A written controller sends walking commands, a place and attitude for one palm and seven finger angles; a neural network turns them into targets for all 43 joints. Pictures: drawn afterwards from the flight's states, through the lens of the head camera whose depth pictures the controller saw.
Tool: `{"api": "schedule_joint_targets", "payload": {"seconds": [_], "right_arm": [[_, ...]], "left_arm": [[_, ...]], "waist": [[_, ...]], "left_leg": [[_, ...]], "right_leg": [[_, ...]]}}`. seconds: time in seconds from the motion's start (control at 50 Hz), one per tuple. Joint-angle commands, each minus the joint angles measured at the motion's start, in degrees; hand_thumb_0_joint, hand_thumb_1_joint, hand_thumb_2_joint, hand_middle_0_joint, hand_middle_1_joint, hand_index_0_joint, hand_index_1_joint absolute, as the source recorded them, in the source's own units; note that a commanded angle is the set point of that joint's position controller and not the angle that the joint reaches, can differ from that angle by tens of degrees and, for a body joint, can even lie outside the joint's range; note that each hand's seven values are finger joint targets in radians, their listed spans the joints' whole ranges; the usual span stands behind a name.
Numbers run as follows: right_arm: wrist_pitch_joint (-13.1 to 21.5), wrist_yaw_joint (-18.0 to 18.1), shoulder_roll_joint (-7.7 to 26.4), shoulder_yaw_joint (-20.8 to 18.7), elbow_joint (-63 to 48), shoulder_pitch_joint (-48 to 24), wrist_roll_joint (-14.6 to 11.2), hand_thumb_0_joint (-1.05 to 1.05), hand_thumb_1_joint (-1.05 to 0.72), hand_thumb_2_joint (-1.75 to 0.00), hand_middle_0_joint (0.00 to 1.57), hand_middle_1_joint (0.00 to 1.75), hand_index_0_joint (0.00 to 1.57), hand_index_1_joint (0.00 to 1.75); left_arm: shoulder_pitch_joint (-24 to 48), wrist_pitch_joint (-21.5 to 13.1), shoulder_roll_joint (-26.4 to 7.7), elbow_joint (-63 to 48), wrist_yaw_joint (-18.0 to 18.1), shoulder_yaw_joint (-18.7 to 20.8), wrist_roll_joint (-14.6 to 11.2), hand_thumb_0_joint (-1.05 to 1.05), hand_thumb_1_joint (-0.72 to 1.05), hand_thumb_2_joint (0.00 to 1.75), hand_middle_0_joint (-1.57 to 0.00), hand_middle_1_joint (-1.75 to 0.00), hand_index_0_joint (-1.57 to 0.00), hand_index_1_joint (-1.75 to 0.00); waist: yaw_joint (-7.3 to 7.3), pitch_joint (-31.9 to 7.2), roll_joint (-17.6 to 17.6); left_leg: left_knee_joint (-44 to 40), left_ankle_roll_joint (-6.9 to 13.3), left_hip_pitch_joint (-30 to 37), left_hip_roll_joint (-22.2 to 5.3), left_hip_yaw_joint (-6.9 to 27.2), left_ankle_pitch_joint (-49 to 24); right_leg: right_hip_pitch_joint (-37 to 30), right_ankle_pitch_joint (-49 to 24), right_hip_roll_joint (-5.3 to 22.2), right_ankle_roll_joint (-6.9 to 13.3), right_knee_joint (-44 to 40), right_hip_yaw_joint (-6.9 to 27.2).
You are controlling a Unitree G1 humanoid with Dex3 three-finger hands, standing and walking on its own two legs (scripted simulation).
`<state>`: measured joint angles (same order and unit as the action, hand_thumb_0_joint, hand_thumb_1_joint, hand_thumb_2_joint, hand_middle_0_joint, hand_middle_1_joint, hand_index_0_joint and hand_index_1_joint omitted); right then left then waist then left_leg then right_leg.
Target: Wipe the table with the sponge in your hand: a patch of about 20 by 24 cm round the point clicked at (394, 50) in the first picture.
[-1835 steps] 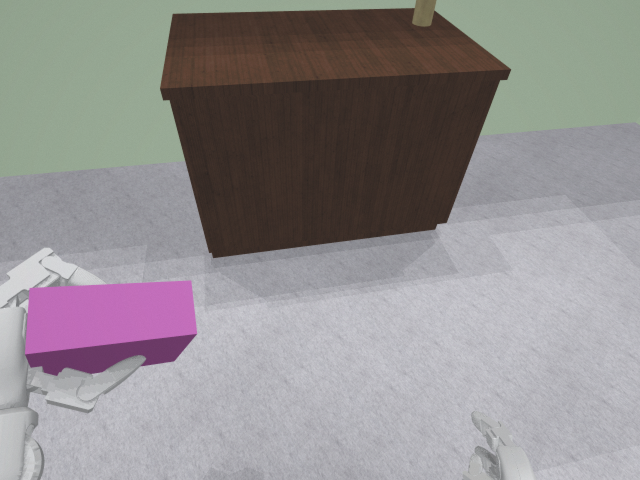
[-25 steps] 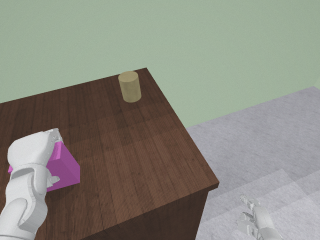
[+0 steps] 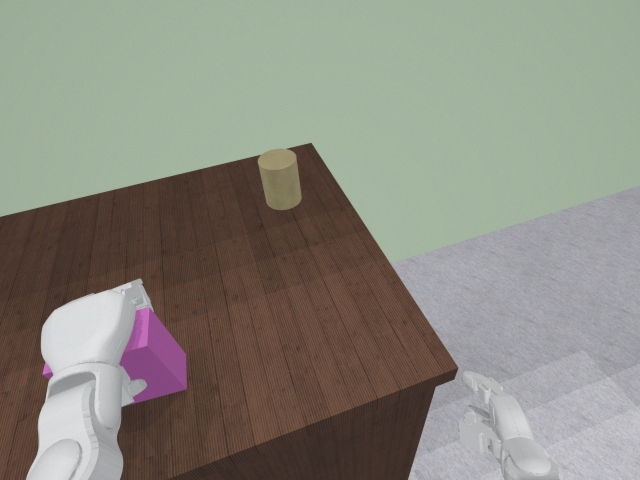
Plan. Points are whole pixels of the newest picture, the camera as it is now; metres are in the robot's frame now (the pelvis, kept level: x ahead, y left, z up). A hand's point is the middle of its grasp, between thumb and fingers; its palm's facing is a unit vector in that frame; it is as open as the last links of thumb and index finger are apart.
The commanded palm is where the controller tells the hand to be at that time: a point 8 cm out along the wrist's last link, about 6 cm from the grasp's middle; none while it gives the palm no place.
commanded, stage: lift the sponge slowly off the table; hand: left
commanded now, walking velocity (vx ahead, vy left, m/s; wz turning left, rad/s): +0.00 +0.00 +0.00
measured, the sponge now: (132, 370) +0.22 +0.28 +0.04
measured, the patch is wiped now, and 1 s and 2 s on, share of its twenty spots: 1.00 1.00 1.00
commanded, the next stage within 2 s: none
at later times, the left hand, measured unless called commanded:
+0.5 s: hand (124, 364) +0.20 +0.26 +0.10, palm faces +0.08 -0.15 -0.99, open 9.6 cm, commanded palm +0.16 +0.25 +0.16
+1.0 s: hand (110, 358) +0.19 +0.26 +0.12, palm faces +0.09 -0.10 -0.99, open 9.6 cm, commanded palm +0.16 +0.26 +0.19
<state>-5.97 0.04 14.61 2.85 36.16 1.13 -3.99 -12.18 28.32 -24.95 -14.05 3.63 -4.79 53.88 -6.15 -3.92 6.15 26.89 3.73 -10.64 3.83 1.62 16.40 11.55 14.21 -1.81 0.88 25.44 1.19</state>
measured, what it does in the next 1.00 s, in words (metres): stands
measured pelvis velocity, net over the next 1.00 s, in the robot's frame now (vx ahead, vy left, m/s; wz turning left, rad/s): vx -0.03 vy -0.03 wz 0.01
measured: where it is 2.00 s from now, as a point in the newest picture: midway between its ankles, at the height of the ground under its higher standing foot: outside the picture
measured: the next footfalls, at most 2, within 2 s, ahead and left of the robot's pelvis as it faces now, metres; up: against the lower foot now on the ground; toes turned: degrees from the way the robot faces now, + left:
none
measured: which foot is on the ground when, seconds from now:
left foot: down 0.00-1.00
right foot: down 0.00-1.00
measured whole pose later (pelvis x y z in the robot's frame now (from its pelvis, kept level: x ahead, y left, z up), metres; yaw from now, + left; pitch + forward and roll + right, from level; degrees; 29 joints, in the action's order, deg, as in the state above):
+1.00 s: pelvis -0.03 -0.03 +0.00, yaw +0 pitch -5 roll +0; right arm -3.9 3.1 15.3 3.6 38.3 0.1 -3.3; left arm -8.3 26.8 -31.0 -14.5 -3.3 -2.8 49.1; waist -6.9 -1.1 6.2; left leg 24.8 1.1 -6.5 2.0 2.8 13.6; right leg 7.7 11.7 -3.6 3.4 24.0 0.1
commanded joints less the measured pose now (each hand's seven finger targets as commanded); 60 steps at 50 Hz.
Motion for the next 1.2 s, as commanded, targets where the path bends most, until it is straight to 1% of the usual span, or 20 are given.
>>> {"api": "schedule_joint_targets", "payload": {"seconds": [0.0,0.08,0.14,0.2,0.36,0.38,0.44,0.48,0.54,0.58,0.68,0.74,0.78,0.96,0.98,1.04,1.08,1.1,1.12,1.18], "right_arm": [[3.03,-0.24,6.06,-2.14,-10.53,-12.49,-0.18,0.00,-0.90,-0.90,0.20,0.30,0.20,0.30],[3.07,-0.20,5.97,-2.08,-10.46,-13.95,0.06,0.00,-0.90,-0.90,0.20,0.30,0.20,0.30],[3.08,-0.34,5.69,-1.89,-10.43,-13.06,0.13,0.00,-0.90,-0.90,0.20,0.30,0.20,0.30],[3.31,-0.50,5.44,-2.01,-10.72,-13.04,0.31,0.00,-0.90,-0.90,0.20,0.30,0.20,0.30],[3.04,-0.54,5.34,-2.09,-10.36,-12.99,0.55,0.00,-0.90,-0.90,0.20,0.30,0.20,0.30],[3.17,-0.52,5.38,-1.91,-10.84,-14.82,0.55,0.00,-0.90,-0.90,0.20,0.30,0.20,0.30],[3.10,-0.47,5.28,-2.17,-10.58,-13.36,0.67,0.00,-0.90,-0.90,0.20,0.30,0.20,0.30],[3.07,-0.09,5.29,-1.79,-10.74,-14.95,0.74,0.00,-0.90,-0.90,0.20,0.30,0.20,0.30],[2.77,0.59,5.53,-1.76,-9.88,-13.64,0.92,0.00,-0.90,-0.90,0.20,0.30,0.20,0.30],[2.91,1.18,5.58,-1.40,-9.90,-15.65,0.82,0.00,-0.90,-0.90,0.20,0.30,0.20,0.30],[3.90,1.78,5.23,-1.25,-10.05,-16.49,0.60,0.00,-0.90,-0.90,0.20,0.30,0.20,0.30],[4.10,2.34,5.72,-1.37,-8.85,-14.92,0.71,0.00,-0.90,-0.90,0.20,0.30,0.20,0.30],[4.63,2.63,5.64,-1.15,-9.55,-16.62,0.40,0.00,-0.90,-0.90,0.20,0.30,0.20,0.30],[5.41,3.38,5.90,-1.12,-8.67,-15.23,0.54,0.00,-0.90,-0.90,0.20,0.30,0.20,0.30],[5.97,3.55,5.87,-1.05,-9.14,-16.61,0.28,0.00,-0.90,-0.90,0.20,0.30,0.20,0.30],[6.06,3.52,5.87,-1.14,-8.87,-15.40,0.42,0.00,-0.90,-0.90,0.20,0.30,0.20,0.30],[6.40,3.51,6.06,-1.20,-9.02,-16.53,0.23,0.00,-0.90,-0.90,0.20,0.30,0.20,0.30],[6.46,3.49,5.81,-1.23,-9.14,-15.61,0.34,0.00,-0.90,-0.90,0.20,0.30,0.20,0.30],[6.54,3.45,6.03,-1.31,-8.85,-15.18,0.30,0.00,-0.90,-0.90,0.20,0.30,0.20,0.30],[6.54,3.72,6.32,-1.13,-9.06,-16.65,-0.04,0.00,-0.90,-0.90,0.20,0.30,0.20,0.30]], "left_arm": [[1.73,-0.18,-2.95,-6.94,-1.99,-0.94,-2.14,0.00,0.10,1.30,-1.20,-1.60,-1.20,-1.60],[2.34,0.18,-6.19,-8.75,-1.79,2.12,-1.94,0.00,0.10,1.30,-1.20,-1.60,-1.20,-1.60],[2.31,0.04,-5.03,-9.52,-2.05,0.65,-1.99,0.00,0.10,1.30,-1.20,-1.60,-1.20,-1.60],[1.81,-0.24,-7.64,-12.91,-1.84,3.14,-1.76,0.00,0.10,1.30,-1.20,-1.60,-1.20,-1.60],[0.99,-0.73,-10.39,-15.97,-1.28,5.85,-1.78,0.00,0.10,1.30,-1.20,-1.60,-1.20,-1.60],[1.71,-0.62,-11.70,-18.24,-1.25,7.25,-1.46,0.00,0.10,1.30,-1.20,-1.60,-1.20,-1.60],[1.84,-0.82,-10.40,-18.26,-1.11,5.70,-1.52,0.00,0.10,1.30,-1.20,-1.60,-1.20,-1.60],[3.97,-0.60,-13.15,-19.20,-0.97,8.11,-1.43,0.00,0.10,1.30,-1.20,-1.60,-1.20,-1.60],[6.40,-0.63,-14.77,-16.89,-0.64,9.44,-1.21,0.00,0.10,1.30,-1.20,-1.60,-1.20,-1.60],[9.94,-0.40,-16.87,-17.71,-0.70,10.89,-0.77,0.00,0.10,1.30,-1.20,-1.60,-1.20,-1.60],[11.93,-0.73,-15.87,-17.83,-1.52,9.41,-1.18,0.00,0.10,1.30,-1.20,-1.60,-1.20,-1.60],[12.43,-1.03,-16.99,-13.55,-2.44,10.21,-1.96,0.00,0.10,1.30,-1.20,-1.60,-1.20,-1.60],[14.42,-1.21,-18.04,-15.04,-3.16,11.07,-1.91,0.00,0.10,1.30,-1.20,-1.60,-1.20,-1.60],[19.24,-2.52,-20.24,-10.97,-4.23,12.15,-2.33,0.00,0.10,1.30,-1.20,-1.60,-1.20,-1.60],[20.41,-2.49,-21.46,-11.76,-4.20,13.34,-2.34,0.00,0.10,1.30,-1.20,-1.60,-1.20,-1.60],[19.86,-2.97,-20.60,-10.25,-4.40,12.69,-3.03,0.00,0.10,1.30,-1.20,-1.60,-1.20,-1.60],[20.07,-2.80,-22.32,-11.22,-4.56,14.45,-3.11,0.00,0.10,1.30,-1.20,-1.60,-1.20,-1.60],[19.29,-2.78,-20.70,-10.95,-4.75,13.20,-3.54,0.00,0.10,1.30,-1.20,-1.60,-1.20,-1.60],[19.88,-2.84,-22.02,-10.76,-4.74,14.14,-3.68,0.00,0.10,1.30,-1.20,-1.60,-1.20,-1.60],[21.54,-1.98,-22.76,-9.81,-5.59,14.33,-3.84,0.00,0.10,1.30,-1.20,-1.60,-1.20,-1.60]], "waist": [[0.04,-5.15,-6.73],[-0.61,-4.89,-6.15],[-0.30,-4.53,-5.71],[-1.03,-6.92,-4.44],[-1.14,-6.29,-4.21],[-1.52,-6.99,-2.34],[-1.18,-6.27,-2.78],[-1.31,-5.64,-2.47],[-1.17,-4.73,-3.32],[-1.20,-4.23,-0.87],[-1.17,-5.23,0.97],[-0.64,-4.32,-2.80],[-0.78,-4.37,-1.49],[-0.89,-4.64,-2.36],[-1.03,-4.61,-0.90],[-1.16,-4.91,-1.76],[-1.44,-5.36,-0.17],[-1.46,-5.77,-1.26],[-1.33,-6.24,-2.38],[-0.96,-4.17,-1.63]], "left_leg": [[-4.01,-1.37,-0.10,-4.05,4.43,-16.42],[-4.27,-1.23,0.12,-3.88,4.71,-16.88],[-4.04,-1.38,0.52,-3.79,4.32,-18.88],[-3.47,-1.09,1.40,-3.63,4.32,-20.76],[-3.43,-1.20,1.98,-3.41,4.19,-21.94],[-3.65,-1.15,2.29,-3.44,4.91,-21.90],[-3.54,-1.10,2.71,-3.52,4.46,-22.21],[-4.12,-0.91,2.56,-3.33,5.01,-19.73],[-4.22,-0.90,2.27,-2.97,4.23,-18.12],[-4.82,-0.81,2.68,-2.71,4.55,-16.08],[-4.99,-0.64,4.02,-2.27,4.55,-15.75],[-4.82,-0.65,3.20,-2.12,4.01,-14.20],[-5.30,-0.60,3.25,-2.01,4.64,-13.02],[-5.47,-0.81,2.24,-1.65,3.81,-10.67],[-5.75,-0.75,2.26,-1.51,4.21,-9.78],[-5.52,-0.87,1.93,-1.45,3.60,-10.13],[-5.47,-0.96,1.88,-1.28,4.27,-9.81],[-5.04,-0.85,1.76,-1.31,3.65,-10.47],[-4.99,-0.92,1.77,-1.38,3.69,-10.47],[-5.26,-0.96,0.98,-1.27,4.12,-8.84]], "right_leg": [[-4.33,-11.89,-0.49,3.39,-1.03,0.85],[-5.44,-13.19,-0.76,3.76,-1.17,2.39],[-5.74,-14.65,-0.29,3.52,-1.09,1.29],[-7.76,-16.67,-0.26,3.73,-0.47,1.97],[-8.53,-18.83,-0.09,3.77,-1.15,3.20],[-9.13,-18.79,-0.73,4.38,-1.11,4.88],[-8.48,-17.99,-0.29,3.97,-1.50,3.39],[-8.49,-16.23,-0.81,4.48,-2.25,5.39],[-8.26,-14.27,-0.16,4.12,-3.05,4.51],[-7.91,-11.77,-0.65,4.66,-4.01,6.49],[-8.04,-10.53,-0.47,4.58,-4.72,6.35],[-7.57,-8.95,0.15,3.83,-5.44,5.29],[-7.16,-7.32,-0.28,4.32,-5.76,6.90],[-6.96,-4.34,0.69,3.59,-6.35,5.68],[-6.67,-3.27,0.23,4.14,-6.59,7.32],[-7.23,-3.85,0.93,3.61,-6.37,5.78],[-7.04,-3.50,0.48,4.21,-6.41,7.65],[-7.71,-4.41,0.97,3.80,-5.82,6.36],[-7.68,-4.51,1.05,3.59,-5.96,6.42],[-5.96,-2.65,0.80,3.87,-6.70,7.85]]}}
